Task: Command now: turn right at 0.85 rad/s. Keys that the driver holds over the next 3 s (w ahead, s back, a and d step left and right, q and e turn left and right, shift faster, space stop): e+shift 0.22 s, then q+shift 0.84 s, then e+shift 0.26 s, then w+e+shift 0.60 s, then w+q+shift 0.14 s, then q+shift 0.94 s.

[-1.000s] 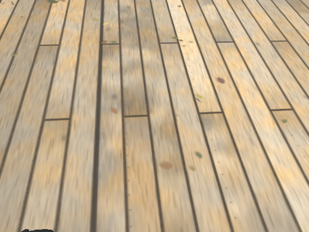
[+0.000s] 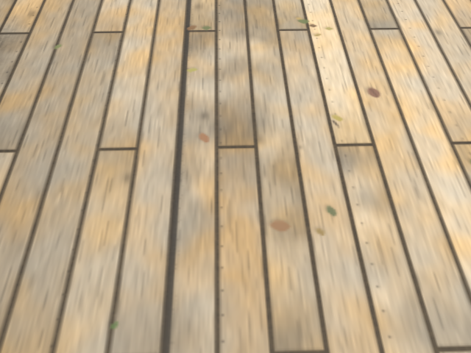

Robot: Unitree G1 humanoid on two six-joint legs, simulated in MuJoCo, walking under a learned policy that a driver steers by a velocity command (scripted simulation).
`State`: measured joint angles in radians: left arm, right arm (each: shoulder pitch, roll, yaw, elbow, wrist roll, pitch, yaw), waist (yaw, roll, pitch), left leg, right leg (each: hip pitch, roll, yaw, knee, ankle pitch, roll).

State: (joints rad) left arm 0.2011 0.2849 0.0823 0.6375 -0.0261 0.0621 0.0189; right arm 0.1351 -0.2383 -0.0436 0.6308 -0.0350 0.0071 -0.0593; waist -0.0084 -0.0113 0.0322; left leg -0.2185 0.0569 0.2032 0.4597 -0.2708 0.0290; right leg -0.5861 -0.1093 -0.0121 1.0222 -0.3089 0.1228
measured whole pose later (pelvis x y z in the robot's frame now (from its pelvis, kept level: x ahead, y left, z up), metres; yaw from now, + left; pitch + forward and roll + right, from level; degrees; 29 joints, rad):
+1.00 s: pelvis +0.03 +0.00 +0.00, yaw +14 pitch +4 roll -3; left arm 0.06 0.30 0.08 0.65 0.02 -0.01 0.05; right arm 0.23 -0.30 -0.07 0.56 0.02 0.02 -0.03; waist 0.00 -0.02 0.03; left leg -0.33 -0.06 -0.14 0.51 -0.24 0.06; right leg -0.64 0.03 0.10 1.10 -0.34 0.09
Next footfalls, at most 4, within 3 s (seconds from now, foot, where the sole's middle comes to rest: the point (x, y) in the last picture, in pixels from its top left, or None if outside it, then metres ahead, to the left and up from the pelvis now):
0.14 right None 0.04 -0.16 -0.78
0.76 left None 0.06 0.09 -0.78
1.26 right None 0.16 -0.12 -0.78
1.52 left None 0.03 0.09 -0.78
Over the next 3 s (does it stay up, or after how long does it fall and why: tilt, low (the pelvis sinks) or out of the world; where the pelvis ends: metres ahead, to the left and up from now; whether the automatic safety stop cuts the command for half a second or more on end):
stays up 0.85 -0.24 0.00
